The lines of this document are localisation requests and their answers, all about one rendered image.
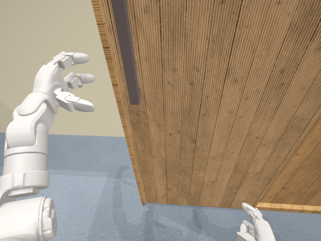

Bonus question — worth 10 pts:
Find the robot left forearm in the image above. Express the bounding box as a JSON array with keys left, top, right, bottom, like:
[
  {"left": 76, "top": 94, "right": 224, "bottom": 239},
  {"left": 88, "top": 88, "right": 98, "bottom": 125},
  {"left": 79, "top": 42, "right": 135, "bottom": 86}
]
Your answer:
[{"left": 0, "top": 92, "right": 57, "bottom": 206}]

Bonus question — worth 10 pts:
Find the right robot hand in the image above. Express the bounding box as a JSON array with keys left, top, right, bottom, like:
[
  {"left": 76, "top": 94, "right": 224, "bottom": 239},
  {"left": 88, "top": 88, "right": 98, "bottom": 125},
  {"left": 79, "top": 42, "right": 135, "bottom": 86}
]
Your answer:
[{"left": 237, "top": 203, "right": 276, "bottom": 241}]

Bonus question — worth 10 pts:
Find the handle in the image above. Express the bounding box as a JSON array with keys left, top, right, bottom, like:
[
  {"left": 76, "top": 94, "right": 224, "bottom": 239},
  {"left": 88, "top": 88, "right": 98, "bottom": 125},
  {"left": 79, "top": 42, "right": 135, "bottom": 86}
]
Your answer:
[{"left": 111, "top": 0, "right": 140, "bottom": 105}]

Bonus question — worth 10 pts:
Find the left robot upper arm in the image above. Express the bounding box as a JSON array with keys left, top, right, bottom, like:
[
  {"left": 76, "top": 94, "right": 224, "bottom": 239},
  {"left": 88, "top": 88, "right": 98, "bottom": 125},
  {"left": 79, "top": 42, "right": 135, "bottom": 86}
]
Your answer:
[{"left": 0, "top": 196, "right": 57, "bottom": 241}]

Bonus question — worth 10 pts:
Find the left robot hand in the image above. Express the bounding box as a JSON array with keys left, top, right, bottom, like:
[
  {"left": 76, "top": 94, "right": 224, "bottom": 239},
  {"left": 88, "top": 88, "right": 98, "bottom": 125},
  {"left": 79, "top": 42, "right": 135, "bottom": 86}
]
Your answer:
[{"left": 32, "top": 51, "right": 96, "bottom": 112}]

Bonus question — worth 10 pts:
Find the wardrobe door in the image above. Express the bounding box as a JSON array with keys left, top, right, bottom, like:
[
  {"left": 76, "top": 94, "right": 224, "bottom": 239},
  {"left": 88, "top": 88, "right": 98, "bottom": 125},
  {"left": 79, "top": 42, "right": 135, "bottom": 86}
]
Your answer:
[
  {"left": 100, "top": 0, "right": 321, "bottom": 209},
  {"left": 259, "top": 114, "right": 321, "bottom": 206}
]

